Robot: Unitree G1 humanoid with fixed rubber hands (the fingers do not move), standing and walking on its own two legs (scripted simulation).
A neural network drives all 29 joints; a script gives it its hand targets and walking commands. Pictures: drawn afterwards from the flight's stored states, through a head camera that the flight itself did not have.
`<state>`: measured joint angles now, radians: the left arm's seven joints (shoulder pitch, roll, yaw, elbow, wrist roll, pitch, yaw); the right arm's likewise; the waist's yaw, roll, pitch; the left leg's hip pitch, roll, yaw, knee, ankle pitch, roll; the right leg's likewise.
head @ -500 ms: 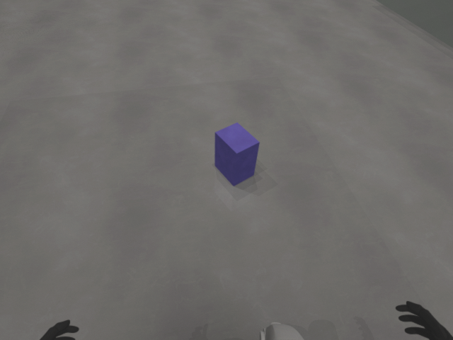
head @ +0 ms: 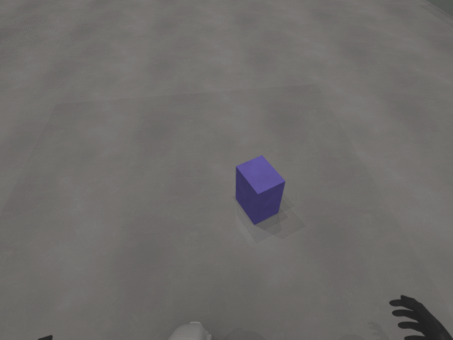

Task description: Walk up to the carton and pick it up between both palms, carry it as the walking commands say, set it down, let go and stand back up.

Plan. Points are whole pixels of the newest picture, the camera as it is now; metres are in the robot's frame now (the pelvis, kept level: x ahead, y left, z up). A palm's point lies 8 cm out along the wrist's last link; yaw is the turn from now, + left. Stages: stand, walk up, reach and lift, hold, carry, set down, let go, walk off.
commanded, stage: walk up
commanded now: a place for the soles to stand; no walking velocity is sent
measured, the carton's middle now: (258, 190) +0.89 -0.06 -0.63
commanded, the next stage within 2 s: none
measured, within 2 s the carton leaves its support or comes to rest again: neither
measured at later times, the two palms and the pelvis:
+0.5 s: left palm (120, 212) +0.36 +0.28 -0.04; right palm (444, 283) +0.27 -0.38 -0.08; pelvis +0.21 -0.04 -0.02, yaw -2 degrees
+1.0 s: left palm (137, 184) +0.47 +0.29 -0.08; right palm (395, 184) +0.50 -0.35 -0.06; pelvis +0.36 -0.03 -0.01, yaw -1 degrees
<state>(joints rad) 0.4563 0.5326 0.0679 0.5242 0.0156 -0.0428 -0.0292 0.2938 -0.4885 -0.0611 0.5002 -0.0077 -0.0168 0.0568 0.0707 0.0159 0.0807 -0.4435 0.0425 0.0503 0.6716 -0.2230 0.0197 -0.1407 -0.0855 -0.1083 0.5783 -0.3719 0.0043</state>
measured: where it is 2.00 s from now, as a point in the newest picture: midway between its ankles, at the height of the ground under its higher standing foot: (280, 290)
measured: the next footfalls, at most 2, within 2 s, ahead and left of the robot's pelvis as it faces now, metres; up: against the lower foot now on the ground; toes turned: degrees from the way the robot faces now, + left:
left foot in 0.04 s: +0.18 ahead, +0.13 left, +0.00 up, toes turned +3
right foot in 0.38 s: +0.31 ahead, -0.17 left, +0.00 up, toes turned -7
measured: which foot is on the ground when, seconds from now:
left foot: up 0.00-0.02, down 0.04-0.40, up 0.42-0.72, down 0.74-1.00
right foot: down 0.00-0.04, up 0.06-0.36, down 0.38-0.74, up 0.76-0.90, down 0.92-1.00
